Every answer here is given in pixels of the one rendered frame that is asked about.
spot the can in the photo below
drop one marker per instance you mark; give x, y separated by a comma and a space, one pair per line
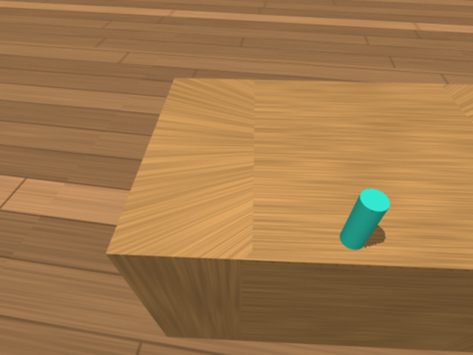
367, 212

